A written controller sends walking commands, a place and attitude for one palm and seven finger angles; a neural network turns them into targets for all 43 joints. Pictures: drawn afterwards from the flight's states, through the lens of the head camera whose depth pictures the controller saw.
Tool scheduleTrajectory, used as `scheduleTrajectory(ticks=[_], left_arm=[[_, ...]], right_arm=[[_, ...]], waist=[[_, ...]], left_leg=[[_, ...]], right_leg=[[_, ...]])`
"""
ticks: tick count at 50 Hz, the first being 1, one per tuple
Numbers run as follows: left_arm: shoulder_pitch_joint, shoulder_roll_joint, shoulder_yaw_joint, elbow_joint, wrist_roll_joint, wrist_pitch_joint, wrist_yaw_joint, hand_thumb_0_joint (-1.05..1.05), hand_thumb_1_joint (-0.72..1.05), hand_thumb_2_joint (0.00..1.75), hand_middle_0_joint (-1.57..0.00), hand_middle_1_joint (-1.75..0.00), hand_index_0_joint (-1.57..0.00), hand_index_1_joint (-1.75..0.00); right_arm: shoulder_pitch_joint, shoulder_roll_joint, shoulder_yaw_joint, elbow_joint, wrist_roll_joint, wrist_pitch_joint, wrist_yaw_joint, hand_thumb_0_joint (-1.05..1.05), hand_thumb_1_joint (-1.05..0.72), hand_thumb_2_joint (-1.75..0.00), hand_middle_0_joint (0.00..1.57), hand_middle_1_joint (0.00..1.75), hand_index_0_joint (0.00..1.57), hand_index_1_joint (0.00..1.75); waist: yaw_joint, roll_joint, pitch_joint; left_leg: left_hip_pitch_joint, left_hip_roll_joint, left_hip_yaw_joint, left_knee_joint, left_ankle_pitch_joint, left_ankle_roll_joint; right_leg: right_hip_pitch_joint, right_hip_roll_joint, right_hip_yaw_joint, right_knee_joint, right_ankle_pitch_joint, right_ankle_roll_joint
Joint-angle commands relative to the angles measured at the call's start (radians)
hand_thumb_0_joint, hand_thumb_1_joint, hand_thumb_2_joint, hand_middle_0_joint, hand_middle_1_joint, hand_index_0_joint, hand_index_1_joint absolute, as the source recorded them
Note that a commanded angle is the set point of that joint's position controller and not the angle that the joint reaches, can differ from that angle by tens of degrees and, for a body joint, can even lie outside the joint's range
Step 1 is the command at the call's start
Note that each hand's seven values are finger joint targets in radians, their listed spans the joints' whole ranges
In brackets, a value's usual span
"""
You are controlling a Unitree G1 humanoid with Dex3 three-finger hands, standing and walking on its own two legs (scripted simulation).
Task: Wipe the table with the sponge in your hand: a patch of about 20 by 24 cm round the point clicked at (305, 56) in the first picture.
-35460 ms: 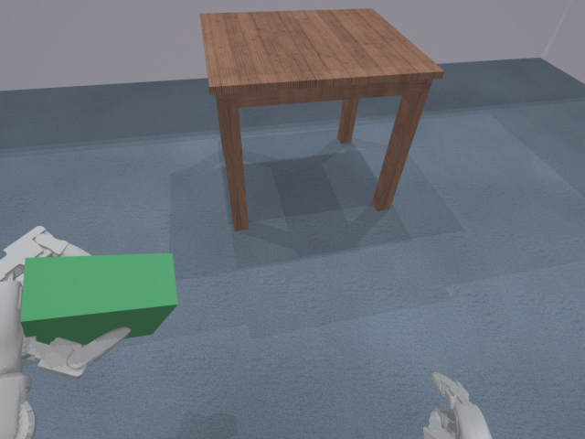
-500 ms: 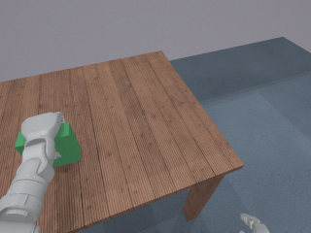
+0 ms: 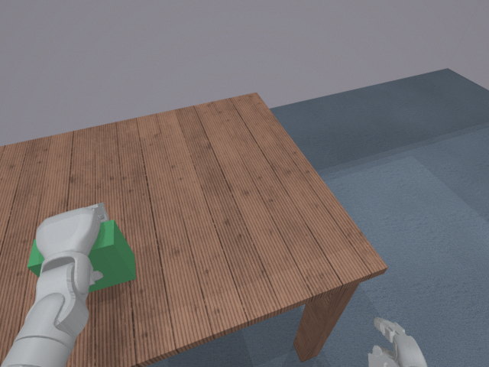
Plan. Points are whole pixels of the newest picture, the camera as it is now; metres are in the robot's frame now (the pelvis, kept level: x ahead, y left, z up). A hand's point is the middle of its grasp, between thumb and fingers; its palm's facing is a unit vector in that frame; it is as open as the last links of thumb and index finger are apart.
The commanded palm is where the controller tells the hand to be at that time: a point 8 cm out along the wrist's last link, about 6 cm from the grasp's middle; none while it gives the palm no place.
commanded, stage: wipe back along the first lane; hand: left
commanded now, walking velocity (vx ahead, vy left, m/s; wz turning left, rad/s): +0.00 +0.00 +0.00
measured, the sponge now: (92, 266) +0.28 +0.32 -0.01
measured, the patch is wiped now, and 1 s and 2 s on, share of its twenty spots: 1.00 1.00 1.00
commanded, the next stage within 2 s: lift the sponge slowly off the table in 0.56 s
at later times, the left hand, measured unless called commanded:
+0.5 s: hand (85, 278) +0.23 +0.29 +0.04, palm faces +0.00 -0.08 -1.00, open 9.8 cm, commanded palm +0.19 +0.27 +0.07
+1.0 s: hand (86, 293) +0.20 +0.27 +0.04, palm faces -0.02 -0.13 -0.99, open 9.8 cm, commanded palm +0.17 +0.27 +0.10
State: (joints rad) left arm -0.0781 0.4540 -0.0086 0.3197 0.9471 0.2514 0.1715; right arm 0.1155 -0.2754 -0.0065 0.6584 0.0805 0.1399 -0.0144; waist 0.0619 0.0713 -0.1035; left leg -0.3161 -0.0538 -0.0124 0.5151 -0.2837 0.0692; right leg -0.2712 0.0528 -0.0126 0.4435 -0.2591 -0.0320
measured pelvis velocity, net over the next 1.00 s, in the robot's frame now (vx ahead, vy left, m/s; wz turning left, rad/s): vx -0.01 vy -0.01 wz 0.00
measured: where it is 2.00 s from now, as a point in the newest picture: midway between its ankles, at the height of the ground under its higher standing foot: outside the picture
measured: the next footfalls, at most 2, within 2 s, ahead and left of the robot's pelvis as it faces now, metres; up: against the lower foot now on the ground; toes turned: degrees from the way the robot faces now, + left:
none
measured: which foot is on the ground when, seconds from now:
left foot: down 0.00-1.00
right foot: down 0.00-1.00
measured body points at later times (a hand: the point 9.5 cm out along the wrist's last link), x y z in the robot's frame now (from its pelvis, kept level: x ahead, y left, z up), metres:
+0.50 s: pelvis -0.01 +0.00 +0.00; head -0.02 -0.02 +0.45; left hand +0.23 +0.29 +0.09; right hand +0.22 -0.21 -0.09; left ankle -0.02 +0.07 -0.74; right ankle -0.02 -0.11 -0.74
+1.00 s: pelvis -0.01 -0.01 +0.00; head -0.03 -0.04 +0.45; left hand +0.20 +0.28 +0.10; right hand +0.23 -0.22 -0.08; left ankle -0.02 +0.07 -0.74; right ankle -0.02 -0.11 -0.74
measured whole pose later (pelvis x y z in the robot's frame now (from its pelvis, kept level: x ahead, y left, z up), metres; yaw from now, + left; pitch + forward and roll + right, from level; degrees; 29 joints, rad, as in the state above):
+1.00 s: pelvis -0.01 -0.01 +0.00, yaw +0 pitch -1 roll -1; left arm 0.19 0.41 -0.08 -0.01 0.93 0.36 0.12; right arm 0.03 -0.26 0.02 0.67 0.05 0.11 -0.03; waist 0.11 0.08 -0.05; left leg -0.19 -0.05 -0.01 0.46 -0.26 0.06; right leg -0.16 0.06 -0.01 0.42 -0.25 -0.05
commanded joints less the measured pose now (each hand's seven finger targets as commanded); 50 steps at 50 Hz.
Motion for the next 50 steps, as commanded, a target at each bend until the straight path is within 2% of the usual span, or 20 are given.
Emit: scheduleTrajectory(ticks=[1,2,7,9,12,15,17,19,22,23,31,32,36,37,40,43,46,47,48,50], left_arm=[[-0.019,0.112,0.013,-0.149,-0.006,0.024,-0.018,0.0,0.1,1.3,-1.2,-1.6,-1.2,-1.6],[-0.005,0.114,0.025,-0.185,-0.01,0.029,-0.016,0.0,0.1,1.3,-1.2,-1.6,-1.2,-1.6],[0.045,0.106,0.024,-0.249,-0.014,0.057,-0.008,0.0,0.1,1.3,-1.2,-1.6,-1.2,-1.6],[0.054,0.064,-0.014,-0.271,-0.014,0.07,-0.007,0.0,0.1,1.3,-1.2,-1.6,-1.2,-1.6],[0.061,0.087,0.008,-0.296,-0.012,0.087,-0.005,0.0,0.1,1.3,-1.2,-1.6,-1.2,-1.6],[0.067,0.035,-0.042,-0.315,-0.011,0.101,-0.008,0.0,0.1,1.3,-1.2,-1.6,-1.2,-1.6],[0.083,0.075,-0.007,-0.33,-0.011,0.105,-0.009,0.0,0.1,1.3,-1.2,-1.6,-1.2,-1.6],[0.085,0.033,-0.048,-0.334,-0.01,0.109,-0.013,0.0,0.1,1.3,-1.2,-1.6,-1.2,-1.6],[0.124,0.062,-0.016,-0.349,-0.011,0.108,-0.014,0.0,0.1,1.3,-1.2,-1.6,-1.2,-1.6],[0.15,0.025,-0.046,-0.354,-0.014,0.105,-0.016,0.0,0.1,1.3,-1.2,-1.6,-1.2,-1.6],[0.213,0.012,-0.053,-0.404,-0.022,0.104,-0.012,0.0,0.1,1.3,-1.2,-1.6,-1.2,-1.6],[0.232,0.044,-0.02,-0.425,-0.026,0.105,-0.009,0.0,0.1,1.3,-1.2,-1.6,-1.2,-1.6],[0.186,0.059,-0.013,-0.439,-0.02,0.108,-0.004,0.0,0.1,1.3,-1.2,-1.6,-1.2,-1.6],[0.152,0.095,0.015,-0.467,-0.018,0.111,-0.003,0.0,0.1,1.3,-1.2,-1.6,-1.2,-1.6],[0.154,0.07,-0.012,-0.48,-0.01,0.113,-0.007,0.0,0.1,1.3,-1.2,-1.6,-1.2,-1.6],[0.103,0.095,-0.005,-0.5,-0.002,0.118,-0.015,0.0,0.1,1.3,-1.2,-1.6,-1.2,-1.6],[0.113,0.128,0.029,-0.494,-0.004,0.104,-0.021,0.0,0.1,1.3,-1.2,-1.6,-1.2,-1.6],[0.113,0.169,0.063,-0.526,-0.007,0.1,-0.023,0.0,0.1,1.3,-1.2,-1.6,-1.2,-1.6],[0.112,0.134,0.034,-0.541,-0.008,0.094,-0.025,0.0,0.1,1.3,-1.2,-1.6,-1.2,-1.6],[0.124,0.152,0.054,-0.533,-0.009,0.083,-0.029,0.0,0.1,1.3,-1.2,-1.6,-1.2,-1.6]], right_arm=[[-0.16,-0.116,-0.033,-0.157,-0.006,-0.053,-0.001,0.0,-0.9,-0.9,0.2,0.3,0.2,0.3],[-0.173,-0.114,-0.034,-0.16,-0.006,-0.056,0.001,0.0,-0.9,-0.9,0.2,0.3,0.2,0.3],[-0.196,-0.111,-0.029,-0.16,-0.009,-0.057,0.001,0.0,-0.9,-0.9,0.2,0.3,0.2,0.3],[-0.207,-0.102,-0.026,-0.164,-0.01,-0.058,0.001,0.0,-0.9,-0.9,0.2,0.3,0.2,0.3],[-0.224,-0.105,-0.023,-0.163,-0.012,-0.055,-0.003,0.0,-0.9,-0.9,0.2,0.3,0.2,0.3],[-0.233,-0.094,-0.018,-0.171,-0.012,-0.057,-0.005,0.0,-0.9,-0.9,0.2,0.3,0.2,0.3],[-0.245,-0.099,-0.016,-0.167,-0.014,-0.058,-0.01,0.0,-0.9,-0.9,0.2,0.3,0.2,0.3],[-0.249,-0.091,-0.011,-0.171,-0.011,-0.059,-0.01,0.0,-0.9,-0.9,0.2,0.3,0.2,0.3],[-0.252,-0.097,-0.013,-0.169,-0.015,-0.064,-0.009,0.0,-0.9,-0.9,0.2,0.3,0.2,0.3],[-0.252,-0.089,-0.011,-0.173,-0.015,-0.064,-0.007,0.0,-0.9,-0.9,0.2,0.3,0.2,0.3],[-0.267,-0.087,-0.01,-0.173,-0.016,-0.073,-0.001,0.0,-0.9,-0.9,0.2,0.3,0.2,0.3],[-0.27,-0.091,-0.013,-0.176,-0.017,-0.073,-0.001,0.0,-0.9,-0.9,0.2,0.3,0.2,0.3],[-0.275,-0.088,-0.01,-0.166,-0.018,-0.072,-0.011,0.0,-0.9,-0.9,0.2,0.3,0.2,0.3],[-0.279,-0.095,-0.012,-0.165,-0.02,-0.072,-0.013,0.0,-0.9,-0.9,0.2,0.3,0.2,0.3],[-0.282,-0.086,-0.01,-0.164,-0.021,-0.076,-0.015,0.0,-0.9,-0.9,0.2,0.3,0.2,0.3],[-0.286,-0.086,-0.008,-0.166,-0.024,-0.077,-0.023,0.0,-0.9,-0.9,0.2,0.3,0.2,0.3],[-0.286,-0.085,-0.006,-0.16,-0.029,-0.081,-0.029,0.0,-0.9,-0.9,0.2,0.3,0.2,0.3],[-0.293,-0.091,-0.006,-0.159,-0.029,-0.082,-0.03,0.0,-0.9,-0.9,0.2,0.3,0.2,0.3],[-0.288,-0.081,-0.005,-0.166,-0.031,-0.082,-0.031,0.0,-0.9,-0.9,0.2,0.3,0.2,0.3],[-0.289,-0.085,-0.006,-0.161,-0.032,-0.085,-0.032,0.0,-0.9,-0.9,0.2,0.3,0.2,0.3]], waist=[[0.015,-0.077,-0.148],[0.021,-0.053,-0.159],[0.024,-0.073,-0.136],[0.022,-0.074,-0.118],[0.031,-0.057,-0.108],[0.029,-0.059,-0.099],[0.039,-0.05,-0.108],[0.034,-0.054,-0.096],[0.044,-0.056,-0.099],[0.042,-0.06,-0.096],[0.047,-0.076,-0.071],[0.054,-0.07,-0.079],[0.047,-0.083,-0.076],[0.046,-0.074,-0.082],[0.044,-0.04,-0.079],[0.04,-0.024,-0.066],[0.048,-0.054,-0.079],[0.055,-0.022,-0.102],[0.049,-0.027,-0.106],[0.048,-0.044,-0.097]], left_leg=[[0.09,0.032,-0.087,-0.042,0.385,-0.032],[0.109,0.037,-0.09,-0.045,0.41,-0.035],[0.11,0.039,-0.096,-0.055,0.398,-0.042],[0.115,0.044,-0.1,-0.061,0.373,-0.044],[0.121,0.048,-0.108,-0.076,0.344,-0.045],[0.129,0.048,-0.107,-0.082,0.318,-0.043],[0.132,0.047,-0.112,-0.09,0.305,-0.042],[0.127,0.045,-0.108,-0.093,0.286,-0.039],[0.127,0.047,-0.115,-0.098,0.285,-0.04],[0.123,0.045,-0.108,-0.093,0.285,-0.037],[0.119,0.045,-0.105,-0.098,0.271,-0.029],[0.12,0.045,-0.108,-0.101,0.267,-0.028],[0.122,0.035,-0.096,-0.096,0.26,-0.02],[0.129,0.036,-0.1,-0.1,0.254,-0.019],[0.143,0.035,-0.097,-0.097,0.273,-0.017],[0.147,0.032,-0.098,-0.105,0.241,-0.01],[0.161,0.023,-0.09,-0.098,0.266,-0.007],[0.174,0.023,-0.095,-0.103,0.274,-0.008],[0.171,0.022,-0.087,-0.099,0.287,-0.006],[0.176,0.019,-0.084,-0.092,0.303,-0.006]], right_leg=[[0.1,-0.02,0.054,-0.016,0.368,-0.053],[0.108,-0.021,0.056,-0.013,0.38,-0.056],[0.111,-0.018,0.061,-0.014,0.37,-0.057],[0.09,-0.016,0.048,-0.022,0.321,-0.054],[0.089,-0.012,0.057,-0.029,0.276,-0.059],[0.08,-0.011,0.043,-0.04,0.234,-0.058],[0.097,-0.01,0.058,-0.041,0.228,-0.061],[0.091,-0.011,0.048,-0.044,0.209,-0.059],[0.103,-0.008,0.062,-0.043,0.208,-0.063],[0.107,-0.011,0.052,-0.041,0.211,-0.06],[0.109,-0.013,0.066,-0.049,0.223,-0.058],[0.123,-0.011,0.08,-0.047,0.227,-0.06],[0.13,-0.017,0.086,-0.055,0.246,-0.056],[0.133,-0.015,0.101,-0.057,0.241,-0.059],[0.134,-0.015,0.089,-0.059,0.245,-0.059],[0.131,-0.015,0.094,-0.073,0.195,-0.06],[0.163,-0.023,0.105,-0.078,0.26,-0.059],[0.184,-0.022,0.119,-0.075,0.271,-0.063],[0.19,-0.025,0.102,-0.069,0.29,-0.06],[0.192,-0.028,0.108,-0.074,0.333,-0.058]])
